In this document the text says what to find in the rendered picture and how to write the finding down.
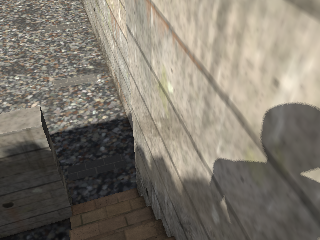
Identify stairs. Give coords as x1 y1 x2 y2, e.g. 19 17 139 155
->
69 188 176 240

